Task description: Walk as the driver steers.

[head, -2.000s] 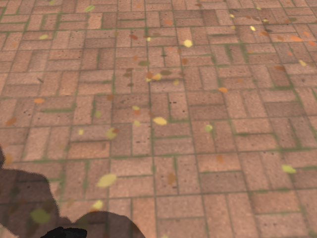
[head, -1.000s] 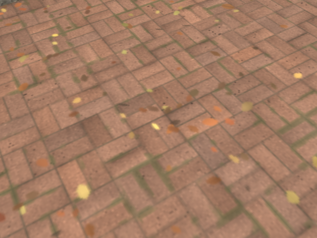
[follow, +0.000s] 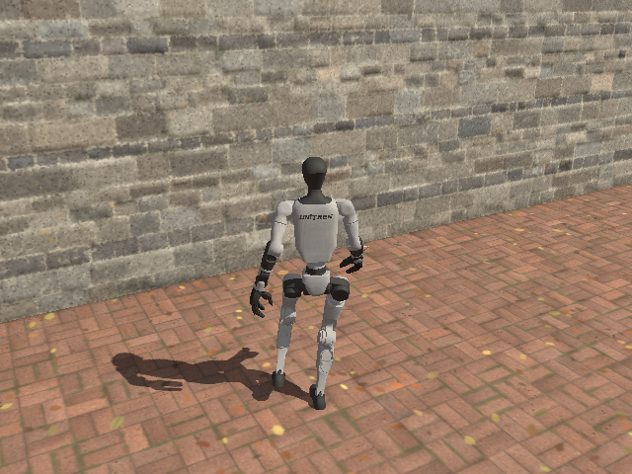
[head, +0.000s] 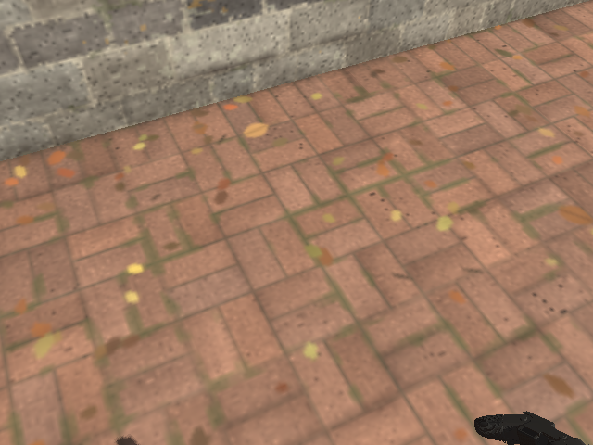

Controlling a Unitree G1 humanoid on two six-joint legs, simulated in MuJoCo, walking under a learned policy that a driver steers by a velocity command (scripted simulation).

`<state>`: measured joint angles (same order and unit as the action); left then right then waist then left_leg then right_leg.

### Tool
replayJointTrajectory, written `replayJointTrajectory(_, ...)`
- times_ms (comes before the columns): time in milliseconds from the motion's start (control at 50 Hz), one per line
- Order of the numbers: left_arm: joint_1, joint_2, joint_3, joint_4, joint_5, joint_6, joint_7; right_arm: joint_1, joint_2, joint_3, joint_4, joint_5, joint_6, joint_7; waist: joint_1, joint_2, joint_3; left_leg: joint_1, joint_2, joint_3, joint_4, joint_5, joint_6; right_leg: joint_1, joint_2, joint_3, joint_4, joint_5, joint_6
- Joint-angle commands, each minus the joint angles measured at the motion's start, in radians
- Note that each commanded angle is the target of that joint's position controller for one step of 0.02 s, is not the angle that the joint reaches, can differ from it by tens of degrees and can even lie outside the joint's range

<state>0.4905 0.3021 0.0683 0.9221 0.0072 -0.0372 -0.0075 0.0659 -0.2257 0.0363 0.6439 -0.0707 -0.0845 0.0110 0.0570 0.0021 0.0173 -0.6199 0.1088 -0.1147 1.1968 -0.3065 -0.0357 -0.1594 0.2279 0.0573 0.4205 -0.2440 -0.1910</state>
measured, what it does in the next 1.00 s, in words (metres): walks ahead, turning right: left foot, then right foot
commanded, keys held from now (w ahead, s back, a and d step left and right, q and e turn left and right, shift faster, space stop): w+e+shift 1.00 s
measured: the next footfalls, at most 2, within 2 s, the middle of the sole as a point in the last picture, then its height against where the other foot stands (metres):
left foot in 0.22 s outside the picture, level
right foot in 0.68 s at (400, 350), level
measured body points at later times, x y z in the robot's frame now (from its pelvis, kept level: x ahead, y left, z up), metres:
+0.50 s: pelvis +0.47 +0.02 +0.00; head +0.49 +0.00 +0.45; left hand +0.81 +0.14 -0.05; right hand +0.30 -0.24 -0.12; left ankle +0.42 +0.18 -0.73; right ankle +0.52 -0.11 -0.65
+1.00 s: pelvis +0.86 -0.24 +0.00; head +0.89 -0.26 +0.45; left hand +1.09 -0.04 -0.12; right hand +0.85 -0.58 -0.05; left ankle +1.14 -0.28 -0.69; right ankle +0.72 -0.16 -0.73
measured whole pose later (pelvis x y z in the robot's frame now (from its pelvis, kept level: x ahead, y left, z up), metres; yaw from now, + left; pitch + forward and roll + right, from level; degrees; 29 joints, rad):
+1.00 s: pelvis +0.86 -0.24 +0.00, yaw -55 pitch +2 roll -1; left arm 0.46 0.34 0.08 0.80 0.00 -0.06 -0.02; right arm 0.02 -0.28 0.02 0.56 -0.03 -0.05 0.02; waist 0.12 -0.01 0.03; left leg -0.67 0.12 -0.09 0.65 -0.03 -0.06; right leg 0.04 0.19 0.24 0.34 -0.38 -0.15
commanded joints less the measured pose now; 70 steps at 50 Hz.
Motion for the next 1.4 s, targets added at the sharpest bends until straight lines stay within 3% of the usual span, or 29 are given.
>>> replayJointTrajectory(20,-0.082,0.143,0.032,-0.105,-0.007,-0.05,0.003,-0.069,-0.117,-0.016,-0.097,0.007,0.017,0.013,-0.055,0.026,0.123,0.048,-0.001,0.122,-0.265,0.155,-0.037,-0.254,-0.211,0.315,-0.298,0.189,-0.129)
replayJointTrajectory(140,-0.004,0.178,0.059,-0.097,-0.017,-0.041,0.0,-0.195,-0.114,-0.012,-0.155,0.04,0.004,0.007,0.048,-0.065,0.027,0.166,-0.096,0.126,-0.655,0.397,0.007,0.025,-0.227,0.328,-0.172,0.591,-0.026)
replayJointTrajectory(180,-0.042,0.216,0.067,-0.112,-0.011,-0.045,0.005,-0.057,-0.181,-0.042,-0.118,0.042,-0.003,-0.012,-0.023,-0.063,-0.086,0.39,-0.145,0.111,-0.695,0.309,0.029,0.072,-0.227,0.337,0.017,0.819,0.023)
replayJointTrajectory(220,-0.165,0.233,0.069,-0.147,0.004,-0.061,-0.001,0.355,-0.286,-0.096,-0.021,0.042,-0.011,-0.046,-0.256,-0.057,-0.289,0.832,-0.045,0.039,-0.632,0.111,0.058,-0.093,-0.184,0.304,0.474,0.703,0.055)
replayJointTrajectory(240,-0.159,0.064,0.026,-0.186,-0.005,-0.069,0.002,0.515,-0.351,-0.12,0.01,0.0,-0.012,-0.062,-0.266,0.175,-0.409,1.075,0.228,-0.254,-0.676,-0.23,0.094,-0.329,-0.102,0.199,0.825,-0.023,0.054)
replayJointTrajectory(260,-0.044,0.034,-0.002,-0.25,-0.047,-0.06,0.001,0.394,-0.407,-0.137,-0.001,-0.006,-0.004,-0.046,-0.126,0.464,-0.508,1.118,0.405,-0.809,-0.89,-0.371,0.192,-0.54,-0.084,0.11,1.018,-0.258,0.073)
replayJointTrajectory(300,-0.199,0.128,0.007,-0.207,0.009,-0.027,0.001,0.225,-0.186,-0.103,-0.025,0.013,0.007,-0.034,-0.139,0.115,-0.195,0.82,0.282,-0.502,-0.91,-0.38,0.181,-0.616,-0.223,0.049,0.986,-0.054,0.072)
replayJointTrajectory(320,-0.248,0.121,0.008,-0.212,0.02,-0.017,-0.013,0.234,-0.16,-0.097,0.001,0.009,0.008,-0.031,-0.133,0.031,-0.122,0.72,0.246,-0.368,-0.918,-0.199,0.167,-0.6,-0.25,0.036,0.954,-0.039,0.08)
replayJointTrajectory(400,-0.355,0.022,-0.023,-0.308,0.03,0.033,-0.055,0.321,-0.11,-0.084,0.122,0.046,-0.026,-0.013,-0.069,0.085,0.0,0.572,0.2,-0.051,-0.985,0.155,0.121,-0.652,-0.331,0.022,0.91,-0.037,0.088)
replayJointTrajectory(520,-0.543,0.038,-0.047,-0.406,0.026,0.04,-0.092,0.284,-0.17,-0.095,0.155,0.046,-0.05,-0.009,-0.037,0.034,0.115,0.466,0.095,0.333,-1.109,0.471,0.065,-0.53,-0.299,-0.136,0.515,0.257,0.069)
replayJointTrajectory(560,-0.581,0.032,-0.052,-0.406,0.025,0.035,-0.098,0.341,-0.207,-0.102,0.172,0.044,-0.046,-0.015,-0.048,0.032,0.12,0.532,0.088,0.397,-1.062,0.832,0.047,-0.43,-0.236,-0.226,0.394,0.262,0.031)
replayJointTrajectory(600,-0.515,0.062,-0.04,-0.378,0.024,0.03,-0.088,0.38,-0.267,-0.116,0.169,0.047,-0.026,-0.03,-0.003,0.086,0.043,0.647,0.114,0.405,-0.895,1.261,0.032,-0.322,-0.16,-0.272,0.36,0.186,0.0)
replayJointTrajectory(640,-0.228,0.126,-0.006,-0.297,0.023,0.023,-0.066,0.326,-0.325,-0.132,0.144,0.041,0.009,-0.041,0.151,0.122,-0.103,0.607,0.164,0.378,-0.51,1.416,0.048,-0.011,-0.109,-0.232,0.347,0.084,-0.044)
replayJointTrajectory(660,-0.015,0.172,0.027,-0.223,0.021,0.018,-0.044,0.28,-0.319,-0.133,0.118,0.036,0.021,-0.036,0.232,0.088,-0.186,0.444,0.154,0.361,-0.194,1.227,0.055,0.272,-0.104,-0.155,0.262,0.057,-0.079)
replayJointTrajectory(680,-0.047,0.234,0.067,-0.208,-0.017,0.032,-0.015,0.256,-0.25,-0.126,0.102,0.032,0.025,-0.02,0.176,-0.118,-0.153,0.165,-0.047,0.357,0.209,0.201,0.028,0.429,-0.191,0.033,0.184,-0.011,-0.103)
replayJointTrajectory(700,-0.15,0.364,0.081,-0.27,0.029,0.053,-0.016,0.332,-0.186,-0.102,-0.029,0.042,0.006,-0.014,0.026,-0.249,-0.28,-0.212,-0.14,0.217,0.533,-0.203,-0.022,0.664,-0.452,0.605,0.061,0.047,-0.307)
replayJointTrajectory(720,-0.078,0.328,0.082,-0.291,0.029,0.059,0.0,0.224,-0.222,-0.095,-0.063,0.042,-0.022,-0.013,0.097,-0.051,-0.338,-0.291,-0.103,0.045,0.509,-0.126,-0.013,0.647,-0.485,0.757,-0.094,-0.1,-0.325)
replayJointTrajectory(760,-0.119,0.23,0.061,-0.227,0.013,0.029,0.016,0.168,-0.202,-0.08,-0.063,0.035,-0.033,-0.015,-0.01,0.08,-0.047,-0.231,-0.01,0.031,0.246,-0.08,-0.007,0.283,-0.423,0.622,-0.177,-0.023,-0.237)
replayJointTrajectory(820,-0.191,0.167,0.03,-0.231,0.007,-0.017,0.021,0.216,-0.189,-0.074,-0.039,-0.006,0.031,-0.015,-0.115,0.084,0.023,-0.03,0.036,0.038,0.048,-0.158,-0.044,-0.061,-0.308,0.425,-0.191,0.12,-0.198)
replayJointTrajectory(880,-0.204,0.173,0.033,-0.229,0.006,-0.04,0.008,0.04,-0.134,-0.052,-0.116,0.012,0.042,0.0,-0.092,0.038,0.081,0.088,0.035,0.083,-0.242,0.04,-0.059,-0.272,-0.224,0.343,-0.251,0.104,-0.163)
replayJointTrajectory(1000,-0.131,0.208,0.058,-0.204,-0.007,-0.04,-0.005,-0.032,-0.17,-0.06,-0.126,0.052,0.031,0.002,-0.021,-0.038,0.012,0.328,-0.064,0.08,-0.622,0.328,-0.013,-0.098,-0.233,0.374,-0.133,0.374,-0.041)
replayJointTrajectory(1020,-0.13,0.227,0.062,-0.202,-0.003,-0.036,-0.002,0.031,-0.202,-0.073,-0.106,0.051,0.028,-0.007,-0.05,-0.034,-0.033,0.394,-0.095,0.082,-0.637,0.248,-0.005,-0.039,-0.232,0.381,-0.03,0.505,-0.019)
replayJointTrajectory(1060,-0.194,0.242,0.06,-0.209,0.004,-0.043,-0.01,0.381,-0.286,-0.116,-0.028,0.04,0.018,-0.038,-0.255,0.017,-0.216,0.795,-0.07,0.08,-0.622,0.066,0.021,-0.148,-0.165,0.303,0.441,0.579,0.038)
replayJointTrajectory(1080,-0.212,0.094,0.021,-0.251,-0.004,-0.057,-0.004,0.568,-0.37,-0.141,-0.002,0.003,0.011,-0.057,-0.298,0.219,-0.345,1.03,0.194,-0.233,-0.705,-0.359,0.061,-0.37,-0.078,0.207,0.818,0.061,0.052)
replayJointTrajectory(1100,-0.12,0.045,-0.008,-0.313,-0.03,-0.056,-0.004,0.437,-0.416,-0.152,-0.015,0.0,0.016,-0.045,-0.146,0.501,-0.402,1.036,0.38,-0.801,-0.962,-0.526,0.129,-0.583,-0.058,0.108,0.987,-0.258,0.066)
replayJointTrajectory(1120,-0.179,0.105,-0.008,-0.271,0.001,-0.034,0.005,0.29,-0.295,-0.136,-0.047,0.009,0.024,-0.039,-0.134,0.28,-0.227,0.885,0.339,-0.726,-0.959,-0.62,0.148,-0.656,-0.164,0.081,1.04,-0.141,0.06)
replayJointTrajectory(1160,-0.279,0.122,-0.003,-0.271,0.029,-0.01,-0.022,0.252,-0.194,-0.113,-0.02,0.014,0.03,-0.031,-0.129,0.059,-0.07,0.677,0.25,-0.375,-0.932,-0.309,0.133,-0.628,-0.247,0.036,0.959,-0.052,0.075)
replayJointTrajectory(1240,-0.385,0.04,-0.028,-0.349,0.031,0.035,-0.065,0.326,-0.14,-0.095,0.092,0.044,-0.007,-0.01,-0.082,0.083,0.032,0.56,0.195,-0.036,-0.989,0.087,0.092,-0.668,-0.313,0.02,0.916,-0.009,0.09)
replayJointTrajectory(1400,-0.596,0.039,-0.051,-0.427,0.024,0.039,-0.099,0.347,-0.21,-0.107,0.158,0.04,-0.028,-0.018,-0.055,0.034,0.128,0.569,0.099,0.402,-1.063,0.79,0.046,-0.464,-0.236,-0.222,0.409,0.217,0.024)
Velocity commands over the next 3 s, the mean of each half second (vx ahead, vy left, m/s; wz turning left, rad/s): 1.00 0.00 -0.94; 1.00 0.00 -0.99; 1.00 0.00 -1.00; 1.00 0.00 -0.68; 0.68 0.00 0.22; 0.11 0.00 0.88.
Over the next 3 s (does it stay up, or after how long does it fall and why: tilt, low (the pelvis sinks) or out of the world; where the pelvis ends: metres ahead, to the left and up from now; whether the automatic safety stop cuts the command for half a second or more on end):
stays up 1.04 -1.63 0.00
